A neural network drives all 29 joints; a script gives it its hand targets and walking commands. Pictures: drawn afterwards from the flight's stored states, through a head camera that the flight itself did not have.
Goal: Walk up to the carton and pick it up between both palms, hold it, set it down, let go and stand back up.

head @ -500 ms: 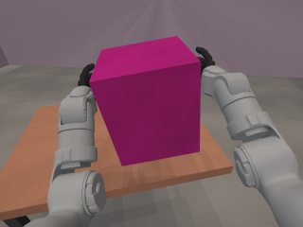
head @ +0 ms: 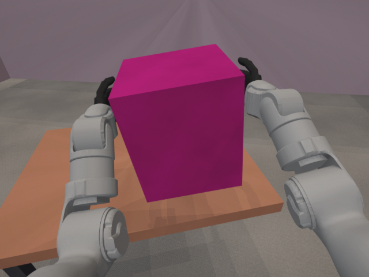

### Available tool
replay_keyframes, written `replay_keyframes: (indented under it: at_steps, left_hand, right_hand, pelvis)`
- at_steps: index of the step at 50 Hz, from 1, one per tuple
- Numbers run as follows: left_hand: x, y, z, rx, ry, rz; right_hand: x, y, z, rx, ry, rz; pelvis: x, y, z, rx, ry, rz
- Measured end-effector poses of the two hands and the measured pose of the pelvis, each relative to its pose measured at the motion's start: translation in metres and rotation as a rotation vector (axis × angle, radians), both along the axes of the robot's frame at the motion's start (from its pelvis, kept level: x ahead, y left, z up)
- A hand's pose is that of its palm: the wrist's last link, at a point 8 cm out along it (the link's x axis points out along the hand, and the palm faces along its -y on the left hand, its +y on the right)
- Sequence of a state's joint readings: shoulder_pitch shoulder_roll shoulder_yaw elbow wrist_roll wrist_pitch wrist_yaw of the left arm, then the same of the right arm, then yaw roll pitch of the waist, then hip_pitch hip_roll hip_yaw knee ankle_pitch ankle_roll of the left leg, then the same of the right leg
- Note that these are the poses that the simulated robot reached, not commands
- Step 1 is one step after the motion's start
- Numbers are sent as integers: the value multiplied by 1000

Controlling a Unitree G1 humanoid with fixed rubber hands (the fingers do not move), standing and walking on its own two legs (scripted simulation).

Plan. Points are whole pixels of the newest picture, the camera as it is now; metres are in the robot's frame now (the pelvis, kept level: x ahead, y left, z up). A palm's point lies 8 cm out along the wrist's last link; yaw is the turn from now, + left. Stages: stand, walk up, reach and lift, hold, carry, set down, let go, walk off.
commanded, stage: hold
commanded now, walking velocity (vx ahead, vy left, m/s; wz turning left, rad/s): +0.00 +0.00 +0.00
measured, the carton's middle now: (182, 121) +0.38 -0.01 +0.24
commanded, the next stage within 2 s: set down in 0.20 s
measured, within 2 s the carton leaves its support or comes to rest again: neither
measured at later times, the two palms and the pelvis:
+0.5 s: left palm (100, 97) +0.39 +0.15 +0.30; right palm (247, 77) +0.38 -0.15 +0.33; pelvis +0.00 +0.00 +0.00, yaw +0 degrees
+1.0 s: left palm (97, 120) +0.40 +0.17 +0.24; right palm (232, 104) +0.40 -0.13 +0.26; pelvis +0.00 +0.00 +0.00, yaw +2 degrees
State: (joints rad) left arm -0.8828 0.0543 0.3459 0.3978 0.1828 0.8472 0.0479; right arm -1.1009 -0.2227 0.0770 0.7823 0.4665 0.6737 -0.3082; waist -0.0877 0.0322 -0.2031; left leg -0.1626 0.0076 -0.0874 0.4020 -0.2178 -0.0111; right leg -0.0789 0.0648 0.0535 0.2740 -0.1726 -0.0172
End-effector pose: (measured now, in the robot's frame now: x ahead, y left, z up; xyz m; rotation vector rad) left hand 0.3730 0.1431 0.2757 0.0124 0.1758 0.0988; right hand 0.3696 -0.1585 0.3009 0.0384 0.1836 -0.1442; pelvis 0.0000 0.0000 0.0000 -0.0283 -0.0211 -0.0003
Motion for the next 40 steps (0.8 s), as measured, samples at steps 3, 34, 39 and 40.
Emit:
replay_keyframes:
  at_steps: [3, 34, 39, 40]
  left_hand:
    - [-1, 1, 2, 0, -10, 2]
    - [29, 23, -6, 11, -90, 10]
    - [27, 31, -31, 16, -61, 37]
    - [26, 32, -35, 15, -59, 42]
  right_hand:
    - [0, 1, 3, -2, -10, 2]
    - [28, 23, -21, 1, -109, 13]
    - [34, 32, -51, 6, -84, 39]
    - [35, 33, -55, 8, -83, 42]
  pelvis:
    - [0, 0, 0, 0, 6, 0]
    - [3, -2, 2, 12, -80, 19]
    - [2, -2, 1, 6, -76, 33]
    - [2, -2, 1, 5, -71, 37]
